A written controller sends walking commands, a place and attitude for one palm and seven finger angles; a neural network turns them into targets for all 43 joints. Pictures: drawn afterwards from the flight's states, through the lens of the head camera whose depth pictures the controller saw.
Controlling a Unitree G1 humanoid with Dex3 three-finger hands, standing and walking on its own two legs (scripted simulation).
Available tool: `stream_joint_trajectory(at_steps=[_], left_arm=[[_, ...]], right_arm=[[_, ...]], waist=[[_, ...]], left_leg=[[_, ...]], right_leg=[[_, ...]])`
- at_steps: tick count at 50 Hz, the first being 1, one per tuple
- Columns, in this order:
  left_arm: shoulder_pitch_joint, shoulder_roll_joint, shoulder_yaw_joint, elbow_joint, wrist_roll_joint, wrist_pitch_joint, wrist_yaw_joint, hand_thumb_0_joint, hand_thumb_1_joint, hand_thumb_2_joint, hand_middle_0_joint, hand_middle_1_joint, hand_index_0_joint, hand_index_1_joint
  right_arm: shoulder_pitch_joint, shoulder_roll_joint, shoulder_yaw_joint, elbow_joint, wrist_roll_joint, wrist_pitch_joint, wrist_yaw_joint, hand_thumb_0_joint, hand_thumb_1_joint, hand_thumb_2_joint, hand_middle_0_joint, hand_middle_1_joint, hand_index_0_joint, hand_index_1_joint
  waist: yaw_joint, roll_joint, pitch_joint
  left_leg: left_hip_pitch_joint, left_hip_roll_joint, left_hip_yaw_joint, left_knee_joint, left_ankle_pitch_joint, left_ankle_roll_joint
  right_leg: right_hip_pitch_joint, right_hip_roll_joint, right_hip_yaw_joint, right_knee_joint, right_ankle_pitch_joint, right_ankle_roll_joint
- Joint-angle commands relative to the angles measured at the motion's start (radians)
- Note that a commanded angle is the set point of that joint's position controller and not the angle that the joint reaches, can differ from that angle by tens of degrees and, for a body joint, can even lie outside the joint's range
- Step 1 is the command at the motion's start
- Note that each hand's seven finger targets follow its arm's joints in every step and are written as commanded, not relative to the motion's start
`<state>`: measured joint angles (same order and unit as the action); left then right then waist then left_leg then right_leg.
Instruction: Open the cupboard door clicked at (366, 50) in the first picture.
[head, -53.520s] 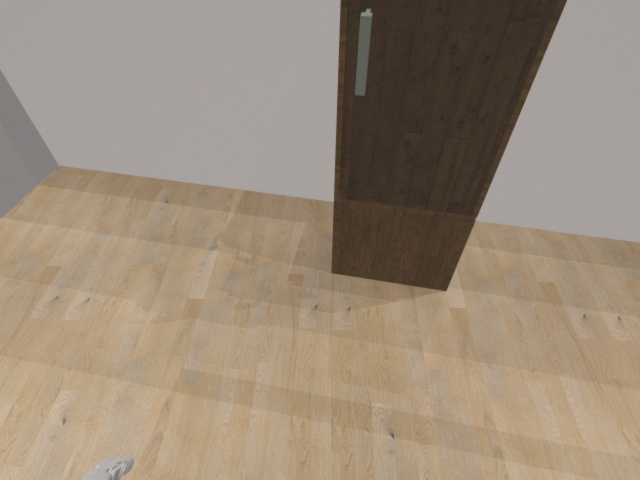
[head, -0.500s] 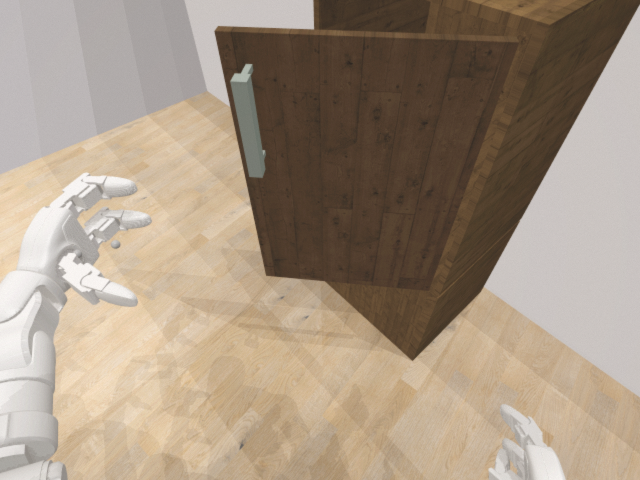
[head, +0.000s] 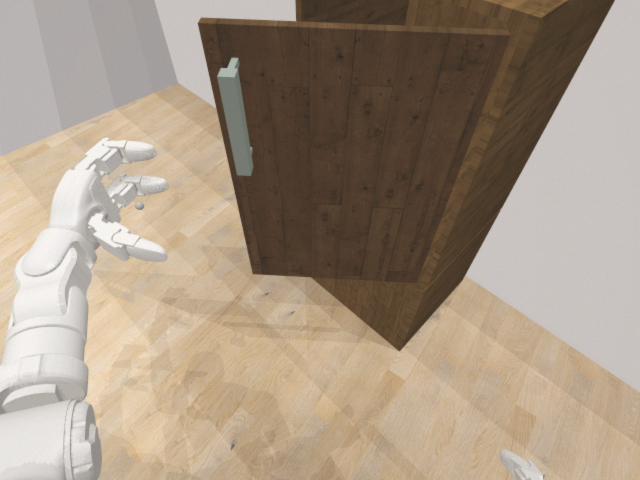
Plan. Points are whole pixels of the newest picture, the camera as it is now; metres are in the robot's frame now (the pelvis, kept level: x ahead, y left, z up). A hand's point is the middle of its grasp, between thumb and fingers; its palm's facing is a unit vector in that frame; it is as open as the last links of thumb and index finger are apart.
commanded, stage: move the hooked fingers beside the handle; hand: left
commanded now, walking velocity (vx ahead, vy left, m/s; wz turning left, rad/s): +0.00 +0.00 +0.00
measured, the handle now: (240, 119) +0.59 +0.14 +0.13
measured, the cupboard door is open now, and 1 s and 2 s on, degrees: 41 41 41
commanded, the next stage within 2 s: none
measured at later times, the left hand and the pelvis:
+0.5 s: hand (176, 164) +0.48 +0.20 +0.14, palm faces -0.03 -1.00 -0.01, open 14.0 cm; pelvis +0.00 -0.01 -0.01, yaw -1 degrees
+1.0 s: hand (200, 136) +0.55 +0.19 +0.13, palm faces -0.05 -1.00 +0.00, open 14.0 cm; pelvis +0.02 +0.00 -0.01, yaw -3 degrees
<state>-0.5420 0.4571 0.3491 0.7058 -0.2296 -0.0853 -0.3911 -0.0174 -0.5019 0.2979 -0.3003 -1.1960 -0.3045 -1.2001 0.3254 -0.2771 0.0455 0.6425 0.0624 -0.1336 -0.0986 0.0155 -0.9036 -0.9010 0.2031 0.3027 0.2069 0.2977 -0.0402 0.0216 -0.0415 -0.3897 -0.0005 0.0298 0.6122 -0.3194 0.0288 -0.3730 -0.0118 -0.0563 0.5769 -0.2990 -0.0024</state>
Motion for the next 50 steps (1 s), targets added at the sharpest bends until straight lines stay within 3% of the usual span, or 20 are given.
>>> stream_joint_trajectory(at_steps=[1, 2, 3, 7, 13, 20, 21, 25, 27, 29, 33, 35, 38, 39, 40, 41, 45, 46, 47, 50], left_arm=[[-0.49, 0.256, 0.039, -0.171, -0.014, -0.083, 0.007, 0.0, -0.5, 0.3, -0.3, -1.2, -0.3, -1.2], [-0.476, 0.278, 0.064, -0.147, -0.011, -0.088, 0.012, 0.0, -0.5, 0.3, -0.3, -1.2, -0.3, -1.2], [-0.487, 0.244, 0.036, -0.141, -0.013, -0.093, 0.011, 0.0, -0.5, 0.3, -0.3, -1.2, -0.3, -1.2], [-0.506, 0.265, 0.053, -0.02, 0.0, -0.095, 0.025, 0.0, -0.5, 0.3, -0.3, -1.2, -0.3, -1.2], [-0.618, 0.312, 0.064, 0.017, 0.031, -0.15, 0.041, 0.0, -0.5, 0.3, -0.3, -1.2, -0.3, -1.2], [-0.817, 0.332, 0.042, 0.16, 0.045, -0.204, 0.032, 0.0, -0.5, 0.3, -0.3, -1.2, -0.3, -1.2], [-0.832, 0.367, 0.063, 0.182, 0.05, -0.207, 0.032, 0.0, -0.5, 0.3, -0.3, -1.2, -0.3, -1.2], [-0.879, 0.362, 0.042, 0.265, 0.068, -0.205, 0.026, 0.0, -0.5, 0.3, -0.3, -1.2, -0.3, -1.2], [-0.888, 0.434, 0.089, 0.318, 0.075, -0.202, 0.03, 0.0, -0.5, 0.3, -0.3, -1.2, -0.3, -1.2], [-0.905, 0.446, 0.092, 0.354, 0.078, -0.197, 0.03, 0.0, -0.5, 0.3, -0.3, -1.2, -0.3, -1.2], [-0.957, 0.521, 0.111, 0.395, 0.116, -0.201, 0.031, 0.0, -0.5, 0.3, -0.3, -1.2, -0.3, -1.2], [-0.999, 0.536, 0.119, 0.349, 0.126, -0.219, 0.032, 0.0, -0.5, 0.3, -0.3, -1.2, -0.3, -1.2], [-1.004, 0.494, 0.097, 0.341, 0.128, -0.231, 0.028, 0.0, -0.5, 0.3, -0.3, -1.2, -0.3, -1.2], [-1.031, 0.473, 0.085, 0.341, 0.115, -0.23, 0.025, 0.0, -0.5, 0.3, -0.3, -1.2, -0.3, -1.2], [-1.005, 0.515, 0.124, 0.376, 0.119, -0.22, 0.023, 0.0, -0.5, 0.3, -0.3, -1.2, -0.3, -1.2], [-1.023, 0.496, 0.101, 0.395, 0.117, -0.207, 0.019, 0.0, -0.5, 0.3, -0.3, -1.2, -0.3, -1.2], [-0.936, 0.509, 0.127, 0.416, 0.13, -0.179, 0.024, 0.0, -0.5, 0.3, -0.3, -1.2, -0.3, -1.2], [-0.927, 0.525, 0.138, 0.376, 0.136, -0.186, 0.03, 0.0, -0.5, 0.3, -0.3, -1.2, -0.3, -1.2], [-0.907, 0.487, 0.116, 0.353, 0.136, -0.191, 0.032, 0.0, -0.5, 0.3, -0.3, -1.2, -0.3, -1.2], [-0.873, 0.491, 0.154, 0.238, 0.118, -0.223, 0.046, 0.0, -0.5, 0.3, -0.3, -1.2, -0.3, -1.2]], right_arm=[[0.02, -0.158, -0.062, -0.109, -0.001, -0.035, -0.005, 0.0, -0.9, -0.9, 0.2, 0.3, 0.2, 0.3], [0.027, -0.161, -0.066, -0.105, -0.003, -0.03, -0.004, 0.0, -0.9, -0.9, 0.2, 0.3, 0.2, 0.3], [0.029, -0.159, -0.064, -0.108, -0.003, -0.028, 0.0, 0.0, -0.9, -0.9, 0.2, 0.3, 0.2, 0.3], [0.048, -0.165, -0.065, -0.098, -0.003, -0.001, 0.009, 0.0, -0.9, -0.9, 0.2, 0.3, 0.2, 0.3], [0.079, -0.168, -0.07, -0.095, -0.008, 0.026, 0.016, 0.0, -0.9, -0.9, 0.2, 0.3, 0.2, 0.3], [0.126, -0.18, -0.07, -0.043, -0.011, 0.044, 0.011, 0.0, -0.9, -0.9, 0.2, 0.3, 0.2, 0.3], [0.138, -0.186, -0.071, -0.034, -0.013, 0.046, 0.011, 0.0, -0.9, -0.9, 0.2, 0.3, 0.2, 0.3], [0.168, -0.189, -0.07, -0.023, -0.016, 0.058, 0.014, 0.0, -0.9, -0.9, 0.2, 0.3, 0.2, 0.3], [0.19, -0.199, -0.07, -0.017, -0.021, 0.066, 0.014, 0.0, -0.9, -0.9, 0.2, 0.3, 0.2, 0.3], [0.209, -0.203, -0.068, -0.021, -0.024, 0.075, 0.014, 0.0, -0.9, -0.9, 0.2, 0.3, 0.2, 0.3], [0.238, -0.21, -0.067, -0.029, -0.027, 0.091, 0.016, 0.0, -0.9, -0.9, 0.2, 0.3, 0.2, 0.3], [0.258, -0.207, -0.071, -0.034, -0.033, 0.097, 0.019, 0.0, -0.9, -0.9, 0.2, 0.3, 0.2, 0.3], [0.278, -0.202, -0.077, -0.027, -0.04, 0.109, 0.027, 0.0, -0.9, -0.9, 0.2, 0.3, 0.2, 0.3], [0.292, -0.202, -0.076, -0.022, -0.042, 0.112, 0.029, 0.0, -0.9, -0.9, 0.2, 0.3, 0.2, 0.3], [0.301, -0.209, -0.078, -0.018, -0.042, 0.119, 0.029, 0.0, -0.9, -0.9, 0.2, 0.3, 0.2, 0.3], [0.304, -0.21, -0.077, -0.016, -0.043, 0.123, 0.03, 0.0, -0.9, -0.9, 0.2, 0.3, 0.2, 0.3], [0.325, -0.211, -0.079, -0.03, -0.049, 0.142, 0.035, 0.0, -0.9, -0.9, 0.2, 0.3, 0.2, 0.3], [0.326, -0.208, -0.081, -0.039, -0.053, 0.146, 0.038, 0.0, -0.9, -0.9, 0.2, 0.3, 0.2, 0.3], [0.325, -0.202, -0.083, -0.046, -0.054, 0.15, 0.044, 0.0, -0.9, -0.9, 0.2, 0.3, 0.2, 0.3], [0.325, -0.199, -0.092, -0.062, -0.057, 0.161, 0.055, 0.0, -0.9, -0.9, 0.2, 0.3, 0.2, 0.3]], waist=[[-0.021, 0.061, -0.326], [-0.013, 0.056, -0.338], [-0.017, 0.054, -0.348], [-0.023, 0.005, -0.284], [-0.035, 0.04, -0.338], [-0.094, 0.05, -0.34], [-0.094, 0.048, -0.349], [-0.116, 0.062, -0.371], [-0.111, 0.037, -0.365], [-0.123, 0.001, -0.37], [-0.139, 0.03, -0.377], [-0.137, 0.084, -0.455], [-0.145, 0.148, -0.502], [-0.155, 0.134, -0.495], [-0.145, 0.122, -0.499], [-0.163, 0.113, -0.474], [-0.137, 0.095, -0.472], [-0.125, 0.128, -0.494], [-0.12, 0.143, -0.506], [-0.098, 0.149, -0.576]], left_leg=[[0.232, 0.011, -0.084, -0.059, 0.342, -0.009], [0.233, 0.014, -0.082, -0.053, 0.368, -0.011], [0.234, 0.012, -0.082, -0.05, 0.382, -0.013], [0.162, 0.013, -0.07, -0.046, 0.355, -0.007], [0.149, 0.009, -0.06, -0.028, 0.347, -0.003], [0.122, 0.009, -0.062, -0.006, 0.263, 0.006], [0.107, 0.009, -0.064, -0.002, 0.262, 0.006], [0.091, 0.009, -0.063, 0.017, 0.271, 0.008], [0.041, 0.008, -0.063, 0.025, 0.261, 0.01], [0.006, 0.006, -0.06, 0.033, 0.266, 0.016], [-0.041, 0.007, -0.049, 0.049, 0.246, 0.018], [0.013, 0.009, -0.052, 0.06, 0.312, 0.016], [0.092, 0.018, -0.061, 0.083, 0.376, 0.008], [0.096, 0.019, -0.068, 0.086, 0.405, 0.008], [0.086, 0.023, -0.064, 0.09, 0.409, 0.008], [0.064, 0.022, -0.064, 0.088, 0.387, 0.01], [0.047, 0.025, -0.058, 0.09, 0.439, 0.01], [0.064, 0.027, -0.058, 0.092, 0.47, 0.007], [0.084, 0.027, -0.057, 0.095, 0.491, 0.005], [0.171, 0.042, -0.066, 0.107, 0.622, -0.003]], right_leg=[[0.018, 0.025, 0.01, -0.042, 0.268, -0.032], [0.024, 0.025, 0.011, -0.036, 0.285, -0.032], [0.025, 0.024, 0.01, -0.033, 0.296, -0.03], [0.01, 0.025, 0.013, -0.03, 0.3, -0.026], [0.016, 0.024, 0.028, -0.016, 0.31, -0.026], [-0.044, 0.029, 0.04, -0.02, 0.257, -0.018], [-0.039, 0.028, 0.041, -0.015, 0.261, -0.018], [-0.064, 0.03, 0.044, -0.005, 0.269, -0.014], [-0.051, 0.029, 0.048, 0.001, 0.273, -0.013], [-0.034, 0.031, 0.05, 0.008, 0.294, -0.01], [-0.049, 0.03, 0.062, 0.014, 0.295, -0.003], [-0.043, 0.036, 0.062, 0.026, 0.339, -0.003], [-0.102, 0.044, 0.051, 0.032, 0.344, -0.009], [-0.102, 0.048, 0.044, 0.036, 0.359, -0.011], [-0.102, 0.051, 0.046, 0.035, 0.366, -0.008], [-0.111, 0.052, 0.045, 0.031, 0.356, -0.006], [-0.1, 0.053, 0.037, 0.042, 0.398, -0.008], [-0.096, 0.052, 0.037, 0.048, 0.411, -0.009], [-0.102, 0.055, 0.035, 0.051, 0.416, -0.011], [-0.092, 0.065, 0.029, 0.061, 0.463, -0.012]])
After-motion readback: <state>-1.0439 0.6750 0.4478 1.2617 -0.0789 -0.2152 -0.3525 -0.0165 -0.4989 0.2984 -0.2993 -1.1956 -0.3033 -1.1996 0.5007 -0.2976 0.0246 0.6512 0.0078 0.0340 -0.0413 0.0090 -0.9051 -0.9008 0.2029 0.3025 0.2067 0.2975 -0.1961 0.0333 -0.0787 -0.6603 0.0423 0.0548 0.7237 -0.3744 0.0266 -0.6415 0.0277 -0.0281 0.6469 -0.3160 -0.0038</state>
